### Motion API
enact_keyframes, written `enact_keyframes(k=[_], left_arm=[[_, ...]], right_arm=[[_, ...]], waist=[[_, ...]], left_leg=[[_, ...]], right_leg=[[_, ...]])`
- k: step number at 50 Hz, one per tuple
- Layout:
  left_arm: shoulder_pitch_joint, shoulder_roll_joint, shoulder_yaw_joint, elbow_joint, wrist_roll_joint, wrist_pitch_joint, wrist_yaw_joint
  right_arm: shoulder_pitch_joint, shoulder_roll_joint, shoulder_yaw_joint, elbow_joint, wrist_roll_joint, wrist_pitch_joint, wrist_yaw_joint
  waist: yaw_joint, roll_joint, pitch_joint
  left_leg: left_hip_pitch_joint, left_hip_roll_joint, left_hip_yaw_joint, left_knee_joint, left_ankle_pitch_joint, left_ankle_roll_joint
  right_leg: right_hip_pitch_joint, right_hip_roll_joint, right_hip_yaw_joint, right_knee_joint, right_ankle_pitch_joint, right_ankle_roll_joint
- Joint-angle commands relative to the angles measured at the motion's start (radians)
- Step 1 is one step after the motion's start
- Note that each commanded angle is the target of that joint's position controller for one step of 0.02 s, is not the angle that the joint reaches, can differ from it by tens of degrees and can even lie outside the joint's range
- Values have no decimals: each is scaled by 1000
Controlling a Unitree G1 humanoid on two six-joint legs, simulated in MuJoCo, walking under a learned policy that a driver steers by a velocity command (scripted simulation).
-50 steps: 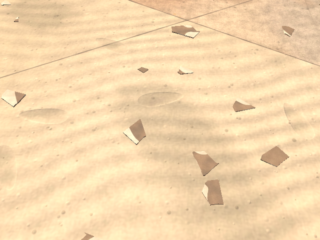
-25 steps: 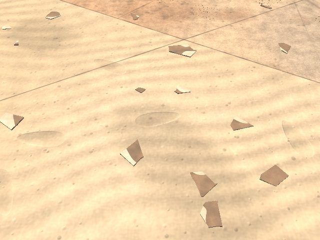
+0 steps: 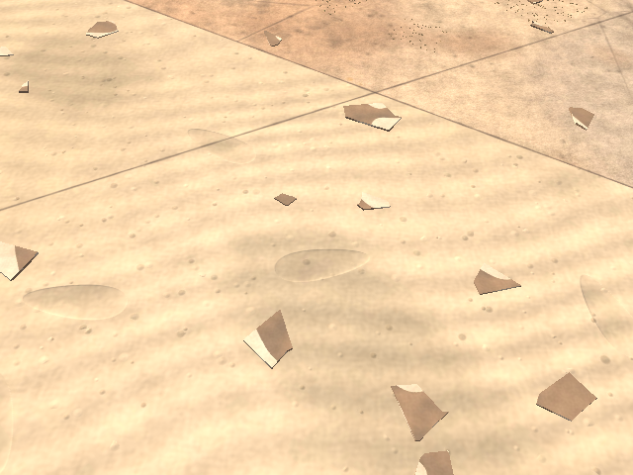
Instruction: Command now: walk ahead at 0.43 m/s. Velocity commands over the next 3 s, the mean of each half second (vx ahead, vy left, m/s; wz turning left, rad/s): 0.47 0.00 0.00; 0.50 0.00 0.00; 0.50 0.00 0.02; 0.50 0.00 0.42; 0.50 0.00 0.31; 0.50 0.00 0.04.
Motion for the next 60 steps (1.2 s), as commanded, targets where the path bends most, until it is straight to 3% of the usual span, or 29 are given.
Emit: enact_keyframes(k=[1,5,9,12,15,17,18,19,20,21,22,23,24,26,30,35,40,43,45,46,47,48,49,50,52,53,55,57,60], left_arm=[[-25,20,5,-65,6,-6,-17],[-151,20,7,-115,3,17,-21],[-357,2,-9,-196,-8,17,-26],[-422,12,-13,-227,-15,15,-23],[-347,49,2,-220,-14,6,-8],[-99,88,28,-142,-12,-7,7],[49,131,47,-99,6,-14,17],[162,228,71,-92,29,-15,22],[106,228,73,-95,4,0,8],[-27,179,60,-114,-20,2,3],[-102,108,41,-129,-25,-6,-1],[-126,69,29,-122,-19,-16,0],[-109,39,17,-104,-18,-25,6],[-55,35,10,-76,-17,-42,14],[25,86,13,-59,-19,-51,14],[121,82,3,-47,-22,-48,14],[195,92,1,-19,-10,-44,26],[157,116,7,-20,-4,-41,35],[120,132,11,-24,-7,-34,34],[110,111,3,-47,-18,-35,31],[215,6,-17,-74,-62,-34,17],[185,91,9,-64,-39,-32,17],[89,99,16,-94,-29,-31,16],[33,84,11,-107,-24,-36,13],[37,51,11,-102,1,-15,5],[53,34,10,-97,6,-2,-3],[27,28,11,-110,8,15,-12],[-60,37,11,-142,8,24,-16],[-200,47,8,-192,1,26,-19]], right_arm=[[90,-69,2,-4,3,-20,-7],[194,-72,15,37,8,-32,-14],[209,-63,26,39,7,-35,-15],[229,-81,24,52,7,-38,-20],[194,-106,17,53,4,-41,-24],[163,-129,9,49,1,-31,-26],[158,-122,11,40,7,-28,-22],[210,-35,27,9,25,-25,-12],[261,-44,13,10,37,-21,-2],[148,-92,2,-20,18,-16,-5],[63,-94,1,-44,10,-21,0],[49,-71,1,-44,7,-19,2],[60,-55,1,-42,-9,-7,4],[84,-24,4,-37,-19,16,15],[-82,-48,0,-102,-18,38,25],[-289,-40,12,-172,-1,34,31],[-409,-52,15,-218,1,23,29],[-351,-74,4,-213,0,10,22],[-92,-110,-20,-128,-7,-3,6],[85,-170,-41,-83,-31,-12,-5],[180,-281,-69,-75,-50,-11,-6],[116,-251,-65,-77,-12,4,5],[-6,-201,-49,-91,4,6,9],[-68,-133,-31,-100,5,-2,14],[-88,-68,-10,-78,8,-15,7],[-65,-61,-5,-65,8,-22,4],[-9,-90,-9,-42,11,-34,1],[26,-112,-11,-33,12,-37,0],[81,-104,-4,-24,12,-34,1]], waist=[[9,70,89],[-1,93,90],[-30,108,130],[-38,123,134],[17,127,78],[120,119,-50],[177,93,-127],[164,-68,-257],[109,-147,-309],[65,-35,-137],[52,21,-31],[13,54,22],[-16,46,36],[-40,20,34],[-27,3,78],[31,-17,91],[66,-34,100],[14,-48,70],[-99,-31,-63],[-162,12,-173],[-126,240,-315],[-108,150,-314],[-59,104,-140],[-41,55,-50],[19,78,13],[31,89,9],[40,89,16],[32,89,44],[1,90,75]], left_leg=[[135,265,-334,-335,76,95],[197,239,-210,-313,428,98],[155,204,-137,-329,539,92],[184,222,-119,-323,635,90],[264,243,-92,-191,953,78],[265,226,-68,107,1046,61],[113,194,-54,337,830,52],[-142,78,-6,716,262,29],[-374,-53,-110,957,-221,22],[-460,36,-157,957,-119,37],[-450,73,-150,895,-36,38],[-399,105,-150,826,0,35],[-342,124,-152,773,8,24],[-296,133,-135,714,16,4],[-431,162,-92,570,132,-33],[-455,136,-35,290,285,-53],[-469,97,-11,144,259,-18],[-341,46,7,80,144,31],[-32,-11,28,-7,158,75],[239,125,-113,-10,121,119],[539,443,-611,-79,31,256],[494,450,-781,-188,15,268],[342,412,-599,-202,-19,227],[204,366,-482,-244,57,193],[50,274,-317,-290,173,123],[27,256,-277,-299,218,115],[24,239,-230,-313,311,122],[34,229,-200,-340,321,124],[75,212,-168,-358,373,118]], right_leg=[[-291,-62,21,28,106,5],[-375,-47,-37,-55,164,32],[-325,-15,-91,-315,269,41],[-238,13,-119,-449,300,13],[-106,61,-125,-495,242,-45],[143,104,-125,-564,218,-86],[367,18,-34,-592,178,-116],[599,-272,353,-627,25,-199],[657,-395,769,-812,-68,-306],[510,-348,626,-850,-176,-259],[356,-309,491,-887,-117,-225],[249,-265,391,-914,-3,-188],[177,-226,310,-923,99,-161],[134,-189,219,-933,228,-146],[165,-159,133,-978,305,-141],[262,-127,59,-966,481,-104],[442,-172,49,-909,614,-113],[490,-193,26,-791,888,-96],[443,-156,-14,-502,1007,-65],[247,-118,-35,-251,746,-48],[-124,60,-91,160,92,4],[-233,84,57,275,-156,-13],[-293,19,72,271,-68,-18],[-274,-17,68,211,4,-17],[-186,-62,58,104,56,-2],[-156,-64,50,82,67,8],[-180,-70,27,50,95,25],[-253,-87,9,-8,161,42],[-326,-95,-15,-151,260,63]])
